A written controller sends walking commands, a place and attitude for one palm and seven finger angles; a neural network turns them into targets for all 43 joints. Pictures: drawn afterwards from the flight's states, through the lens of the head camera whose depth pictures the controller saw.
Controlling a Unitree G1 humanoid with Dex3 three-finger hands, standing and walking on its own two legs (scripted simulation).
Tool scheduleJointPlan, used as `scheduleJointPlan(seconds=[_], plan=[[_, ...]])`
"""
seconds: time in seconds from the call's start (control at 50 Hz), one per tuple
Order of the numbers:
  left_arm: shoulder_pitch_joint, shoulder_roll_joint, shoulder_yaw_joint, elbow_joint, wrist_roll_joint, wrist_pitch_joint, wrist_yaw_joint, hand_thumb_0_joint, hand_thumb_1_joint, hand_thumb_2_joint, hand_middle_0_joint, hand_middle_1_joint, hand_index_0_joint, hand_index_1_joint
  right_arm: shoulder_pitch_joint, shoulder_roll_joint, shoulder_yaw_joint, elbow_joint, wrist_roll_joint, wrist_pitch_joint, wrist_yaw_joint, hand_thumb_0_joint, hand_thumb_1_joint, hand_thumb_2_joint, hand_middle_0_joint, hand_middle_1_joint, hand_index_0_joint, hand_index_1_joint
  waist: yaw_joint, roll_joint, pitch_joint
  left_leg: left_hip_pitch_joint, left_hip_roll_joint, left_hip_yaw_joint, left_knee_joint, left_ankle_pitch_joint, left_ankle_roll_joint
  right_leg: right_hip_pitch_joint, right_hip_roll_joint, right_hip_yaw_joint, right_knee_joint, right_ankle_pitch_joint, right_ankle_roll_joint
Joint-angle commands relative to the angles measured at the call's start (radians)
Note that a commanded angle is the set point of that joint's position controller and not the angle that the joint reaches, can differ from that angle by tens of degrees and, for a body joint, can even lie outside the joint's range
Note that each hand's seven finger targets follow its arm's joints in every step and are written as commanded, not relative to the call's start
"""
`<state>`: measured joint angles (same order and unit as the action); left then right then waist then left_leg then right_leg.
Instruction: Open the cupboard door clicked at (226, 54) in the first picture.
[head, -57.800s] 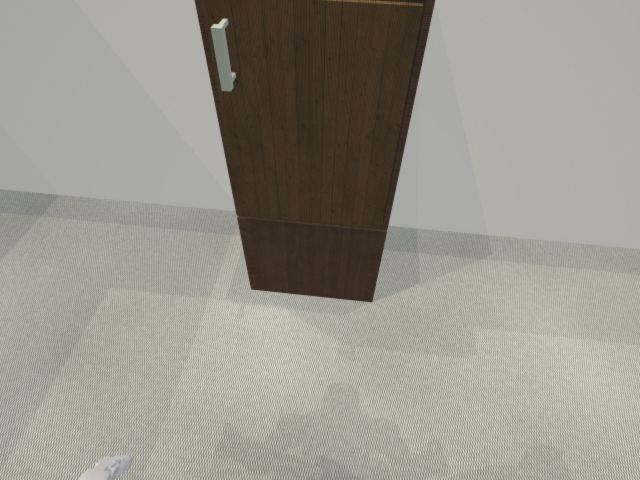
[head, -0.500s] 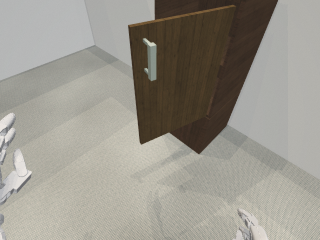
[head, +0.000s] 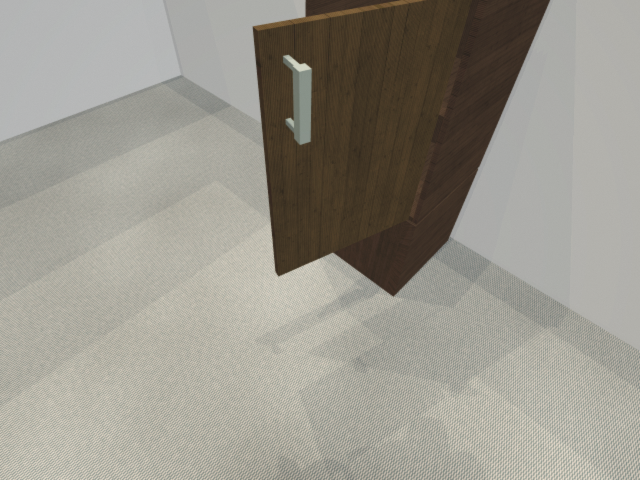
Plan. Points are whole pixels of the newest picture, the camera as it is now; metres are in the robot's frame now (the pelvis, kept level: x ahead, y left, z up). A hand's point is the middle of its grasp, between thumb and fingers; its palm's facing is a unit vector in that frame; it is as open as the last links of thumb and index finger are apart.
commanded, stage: let the arm hang, fingers relaxed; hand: left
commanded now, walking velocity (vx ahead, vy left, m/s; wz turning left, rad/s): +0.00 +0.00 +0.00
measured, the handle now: (296, 100) +0.64 +0.06 +0.15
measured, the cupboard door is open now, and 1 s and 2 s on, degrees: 74 74 74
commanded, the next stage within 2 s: look to check the result in 0.82 s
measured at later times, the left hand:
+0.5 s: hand out of the picture -0.04 +0.17 -0.15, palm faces +0.03 -0.97 -0.25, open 7.4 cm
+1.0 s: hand out of the picture +0.02 +0.13 -0.16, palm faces +0.04 -0.98 -0.20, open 7.3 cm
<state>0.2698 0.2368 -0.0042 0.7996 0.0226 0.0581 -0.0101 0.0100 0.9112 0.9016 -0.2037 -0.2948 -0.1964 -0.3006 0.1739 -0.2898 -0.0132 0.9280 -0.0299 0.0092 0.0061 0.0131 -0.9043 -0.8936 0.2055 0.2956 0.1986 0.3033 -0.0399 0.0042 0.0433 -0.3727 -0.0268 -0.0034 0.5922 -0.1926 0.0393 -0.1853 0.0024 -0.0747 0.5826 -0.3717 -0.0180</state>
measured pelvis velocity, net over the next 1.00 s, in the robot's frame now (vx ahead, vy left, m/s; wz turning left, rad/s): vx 0.04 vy -0.04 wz -0.01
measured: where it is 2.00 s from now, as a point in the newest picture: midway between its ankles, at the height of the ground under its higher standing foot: outside the picture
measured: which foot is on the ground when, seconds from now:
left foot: down 0.00-1.00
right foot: down 0.00-1.00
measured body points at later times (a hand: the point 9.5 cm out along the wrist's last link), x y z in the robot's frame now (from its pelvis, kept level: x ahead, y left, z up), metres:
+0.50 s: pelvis +0.01 -0.01 +0.01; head +0.02 -0.03 +0.46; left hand -0.04 +0.22 -0.13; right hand +0.02 -0.23 -0.16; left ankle +0.08 +0.09 -0.73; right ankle -0.03 -0.11 -0.73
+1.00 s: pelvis +0.04 -0.04 +0.01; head +0.05 -0.05 +0.46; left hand +0.02 +0.18 -0.14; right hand +0.02 -0.25 -0.16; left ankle +0.08 +0.09 -0.73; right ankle -0.03 -0.11 -0.73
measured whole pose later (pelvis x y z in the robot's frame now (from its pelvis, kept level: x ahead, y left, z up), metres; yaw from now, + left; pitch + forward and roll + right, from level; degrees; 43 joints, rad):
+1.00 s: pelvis +0.04 -0.04 +0.01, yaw +0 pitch -2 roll +1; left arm 0.30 0.12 0.01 1.14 0.00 -0.01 0.04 0.00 0.92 0.90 -0.20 -0.30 -0.20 -0.30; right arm 0.25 -0.14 -0.01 1.16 -0.02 0.02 -0.04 0.01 -0.91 -0.89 0.20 0.30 0.20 0.30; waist -0.02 0.02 0.06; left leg -0.23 0.00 -0.01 0.45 -0.18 -0.01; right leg -0.04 0.03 -0.07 0.41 -0.34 -0.06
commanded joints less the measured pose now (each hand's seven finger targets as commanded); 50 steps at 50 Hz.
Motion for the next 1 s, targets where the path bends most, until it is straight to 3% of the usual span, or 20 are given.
scheduleJointPlan(seconds=[0.0,0.06,0.12,0.18,0.22,0.36,0.44,0.52,0.6,0.68,0.76,0.98], plan=[[0.018,0.159,0.047,0.04,-0.011,-0.046,0.025,0.0,0.9,0.9,-0.2,-0.3,-0.2,-0.3,-0.038,-0.102,-0.01,-0.03,0.001,-0.007,-0.018,0.0,-0.9,-0.9,0.2,0.3,0.2,0.3,0.045,0.214,-0.001,0.059,0.121,-0.23,-0.258,-0.05,0.024,-0.036,-0.068,0.09,-0.156,-0.019,-0.04],[0.094,0.117,0.044,0.161,-0.015,-0.049,0.026,0.0,0.9,0.9,-0.2,-0.3,-0.2,-0.3,-0.003,-0.068,-0.006,0.019,0.006,-0.005,-0.028,0.0,-0.9,-0.9,0.2,0.3,0.2,0.3,0.053,0.23,-0.058,0.078,0.111,-0.218,-0.29,-0.083,0.015,0.04,-0.07,0.082,-0.167,0.029,-0.037],[0.123,0.083,0.039,0.235,-0.015,-0.057,0.028,0.0,0.9,0.9,-0.2,-0.3,-0.2,-0.3,0.038,-0.048,-0.009,0.059,0.013,-0.002,-0.036,0.0,-0.9,-0.9,0.2,0.3,0.2,0.3,0.042,0.151,-0.074,0.143,0.103,-0.181,-0.256,-0.022,0.009,0.031,-0.085,0.091,-0.221,0.057,-0.045],[0.126,0.066,0.036,0.279,-0.016,-0.065,0.032,0.0,0.9,0.9,-0.2,-0.3,-0.2,-0.3,0.079,-0.037,-0.015,0.097,0.018,0.002,-0.041,0.0,-0.9,-0.9,0.2,0.3,0.2,0.3,0.028,0.05,-0.04,0.192,0.103,-0.164,-0.23,0.024,0.007,-0.02,-0.093,0.089,-0.263,0.058,-0.051],[0.128,0.044,0.03,0.304,-0.016,-0.066,0.036,0.0,0.9,0.9,-0.2,-0.3,-0.2,-0.3,0.085,-0.024,-0.015,0.12,0.017,0.004,-0.043,0.0,-0.9,-0.9,0.2,0.3,0.2,0.3,0.022,0.015,0.004,0.203,0.101,-0.151,-0.222,0.037,0.007,-0.056,-0.098,0.094,-0.28,0.058,-0.048],[0.153,0.016,0.024,0.346,-0.018,-0.065,0.046,0.0,0.9,0.9,-0.2,-0.3,-0.2,-0.3,0.106,0.014,-0.012,0.171,0.016,0.011,-0.043,0.0,-0.9,-0.9,0.2,0.3,0.2,0.3,0.021,-0.057,0.067,0.198,0.096,-0.119,-0.212,0.028,0.004,-0.089,-0.104,0.096,-0.299,0.02,-0.047],[0.146,0.014,0.026,0.347,-0.019,-0.067,0.051,0.0,0.9,0.9,-0.2,-0.3,-0.2,-0.3,0.111,0.032,-0.008,0.193,0.013,0.01,-0.039,0.0,-0.9,-0.9,0.2,0.3,0.2,0.3,0.021,-0.067,0.075,0.197,0.089,-0.104,-0.195,0.067,0.001,-0.087,-0.113,0.1,-0.302,0.022,-0.05],[0.14,0.008,0.028,0.345,-0.02,-0.068,0.053,0.0,0.9,0.9,-0.2,-0.3,-0.2,-0.3,0.107,0.044,-0.001,0.204,0.01,0.005,-0.04,0.0,-0.9,-0.9,0.2,0.3,0.2,0.3,0.027,0.005,0.071,0.187,0.097,-0.107,-0.206,0.117,0.003,-0.053,-0.108,0.096,-0.278,0.082,-0.043],[0.134,0.004,0.031,0.343,-0.02,-0.071,0.056,0.0,0.9,0.9,-0.2,-0.3,-0.2,-0.3,0.104,0.054,0.003,0.207,0.01,-0.001,-0.042,0.0,-0.9,-0.9,0.2,0.3,0.2,0.3,0.033,0.013,0.062,0.174,0.1,-0.105,-0.204,0.17,0.005,-0.009,-0.109,0.094,-0.267,0.166,-0.035],[0.125,0.0,0.035,0.335,-0.021,-0.072,0.057,0.0,0.9,0.9,-0.2,-0.3,-0.2,-0.3,0.114,0.062,0.002,0.208,0.011,0.0,-0.043,0.0,-0.9,-0.9,0.2,0.3,0.2,0.3,0.034,-0.003,0.062,0.17,0.097,-0.096,-0.194,0.163,0.0,-0.001,-0.11,0.092,-0.281,0.171,-0.033],[0.114,-0.011,0.036,0.334,-0.022,-0.073,0.058,0.0,0.9,0.9,-0.2,-0.3,-0.2,-0.3,0.115,0.069,0.003,0.21,0.008,-0.001,-0.046,0.0,-0.9,-0.9,0.2,0.3,0.2,0.3,0.03,0.034,0.059,0.177,0.097,-0.089,-0.19,0.179,-0.004,0.01,-0.111,0.102,-0.277,0.216,-0.034],[0.128,-0.014,0.043,0.325,-0.021,-0.075,0.063,0.0,0.9,0.9,-0.2,-0.3,-0.2,-0.3,0.127,0.068,-0.003,0.201,0.014,-0.001,-0.054,0.0,-0.9,-0.9,0.2,0.3,0.2,0.3,0.03,-0.035,0.029,0.201,0.1,-0.064,-0.154,0.224,0.001,0.05,-0.113,0.09,-0.27,0.384,-0.011]])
